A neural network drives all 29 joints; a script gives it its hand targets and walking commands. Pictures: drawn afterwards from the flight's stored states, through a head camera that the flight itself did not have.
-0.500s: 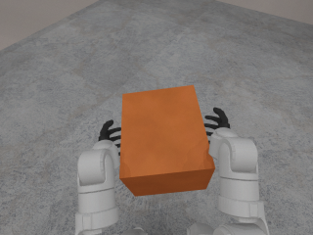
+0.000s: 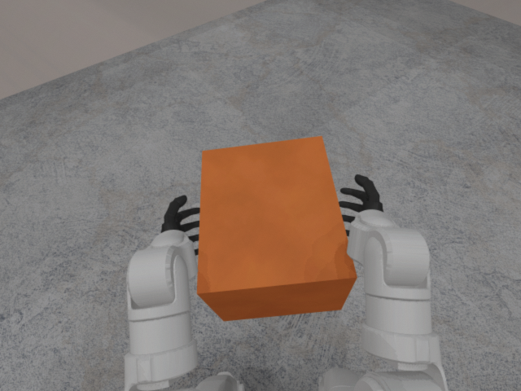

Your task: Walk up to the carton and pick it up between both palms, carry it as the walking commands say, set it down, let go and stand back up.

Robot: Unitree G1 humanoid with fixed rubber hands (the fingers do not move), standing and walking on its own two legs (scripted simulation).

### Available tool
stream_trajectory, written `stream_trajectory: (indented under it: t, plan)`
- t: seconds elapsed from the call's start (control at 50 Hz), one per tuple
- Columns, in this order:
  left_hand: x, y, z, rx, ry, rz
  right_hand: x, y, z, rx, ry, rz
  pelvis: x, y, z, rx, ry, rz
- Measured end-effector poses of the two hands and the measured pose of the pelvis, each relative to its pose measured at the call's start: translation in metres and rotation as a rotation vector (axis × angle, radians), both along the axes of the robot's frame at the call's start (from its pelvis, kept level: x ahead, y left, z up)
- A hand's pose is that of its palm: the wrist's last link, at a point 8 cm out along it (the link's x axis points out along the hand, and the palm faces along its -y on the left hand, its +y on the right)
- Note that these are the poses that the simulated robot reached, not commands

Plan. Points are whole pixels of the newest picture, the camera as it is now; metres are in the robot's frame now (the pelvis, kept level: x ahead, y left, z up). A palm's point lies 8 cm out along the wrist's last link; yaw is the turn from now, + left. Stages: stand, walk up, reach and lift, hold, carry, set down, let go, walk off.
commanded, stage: carry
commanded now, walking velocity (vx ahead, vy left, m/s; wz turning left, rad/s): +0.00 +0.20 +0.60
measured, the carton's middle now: (271, 230) +0.35 -0.01 +0.01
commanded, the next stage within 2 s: none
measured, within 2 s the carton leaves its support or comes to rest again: neither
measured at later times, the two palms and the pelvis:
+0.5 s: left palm out of the picture +0.21 +0.36 +0.07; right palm (200, 240) +0.30 +0.10 +0.09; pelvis -0.04 +0.14 +0.00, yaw +16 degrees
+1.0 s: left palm out of the picture +0.02 +0.54 +0.09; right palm out of the picture +0.17 +0.31 +0.11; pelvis -0.16 +0.26 -0.01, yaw +36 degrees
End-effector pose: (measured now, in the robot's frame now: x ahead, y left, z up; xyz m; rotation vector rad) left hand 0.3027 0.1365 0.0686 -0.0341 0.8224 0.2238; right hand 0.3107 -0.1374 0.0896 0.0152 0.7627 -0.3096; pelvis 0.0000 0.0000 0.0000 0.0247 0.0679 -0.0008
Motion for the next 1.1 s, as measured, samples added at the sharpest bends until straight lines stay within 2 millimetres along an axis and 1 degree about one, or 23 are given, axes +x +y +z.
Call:
stream_trajectory:
  t: [0.06,0.14,0.18,0.22,0.28,0.36,0.42,0.48,0.54,0.6,0.7,0.76,0.82,0.88,0.92,0.96,1.02,1.1]
  plan:
    - [-0.011,0.027,-0.002,-0.012,0.010,0.063,0.005,0.029,0.000,-0.006,0.009,0.054,-0.003,0.012,0.001,-0.004,0.014,0.025]
    - [-0.024,0.059,0.006,0.027,-0.018,0.146,0.010,0.062,-0.006,0.044,-0.019,0.125,-0.011,0.027,-0.003,-0.009,0.019,0.078]
    - [-0.031,0.075,0.012,0.070,-0.014,0.160,0.007,0.078,-0.013,0.082,-0.014,0.152,-0.014,0.039,-0.001,-0.040,0.014,0.119]
    - [-0.038,0.092,0.015,0.075,-0.003,0.180,0.002,0.095,-0.016,0.079,-0.002,0.186,-0.015,0.049,0.000,-0.041,0.013,0.153]
    - [-0.048,0.118,0.015,0.051,-0.001,0.199,-0.003,0.123,-0.009,0.045,-0.001,0.202,-0.019,0.066,0.001,-0.041,0.006,0.206]
    - [-0.059,0.157,0.008,0.009,-0.029,0.229,-0.003,0.164,0.001,0.018,-0.026,0.220,-0.024,0.095,-0.004,-0.012,-0.004,0.259]
    - [-0.074,0.186,0.004,0.000,-0.027,0.259,-0.006,0.196,0.002,0.013,-0.022,0.253,-0.031,0.115,-0.004,-0.009,-0.006,0.259]
    - [-0.091,0.212,0.000,-0.012,-0.005,0.299,-0.013,0.226,0.001,-0.004,-0.001,0.293,-0.039,0.131,-0.001,-0.022,0.003,0.278]
    - [-0.109,0.234,-0.001,-0.012,0.011,0.347,-0.020,0.252,-0.002,-0.006,0.016,0.336,-0.049,0.144,0.001,-0.019,0.016,0.302]
    - [-0.127,0.253,0.003,0.002,0.004,0.385,-0.030,0.274,-0.003,0.011,0.009,0.376,-0.061,0.156,0.002,-0.012,0.022,0.331]
    - [-0.157,0.282,0.018,0.077,-0.008,0.421,-0.050,0.307,-0.008,0.085,-0.004,0.420,-0.085,0.178,0.004,-0.011,0.025,0.400]
    - [-0.180,0.303,0.032,0.127,0.009,0.414,-0.069,0.328,-0.013,0.138,0.013,0.439,-0.101,0.194,0.010,-0.049,0.003,0.470]
    - [-0.205,0.325,0.041,0.093,-0.031,0.472,-0.087,0.352,-0.003,0.118,-0.005,0.509,-0.112,0.204,0.010,-0.023,-0.005,0.497]
    - [-0.229,0.346,0.043,0.083,-0.064,0.512,-0.101,0.379,0.009,0.079,-0.036,0.540,-0.124,0.217,0.009,-0.013,-0.025,0.562]
    - [-0.245,0.362,0.040,0.080,-0.076,0.540,-0.112,0.400,0.016,0.057,-0.054,0.551,-0.133,0.229,0.005,0.004,-0.035,0.594]
    - [-0.262,0.381,0.034,0.067,-0.089,0.560,-0.124,0.423,0.018,0.051,-0.065,0.556,-0.145,0.244,-0.003,0.026,-0.045,0.621]
    - [-0.297,0.406,0.018,0.036,-0.063,0.605,-0.145,0.457,0.013,0.025,-0.037,0.602,-0.162,0.260,-0.006,0.027,-0.047,0.620]
    - [-0.347,0.426,-0.002,-0.026,-0.005,0.707,-0.176,0.494,0.001,-0.038,0.020,0.692,-0.185,0.267,-0.006,0.014,-0.034,0.652]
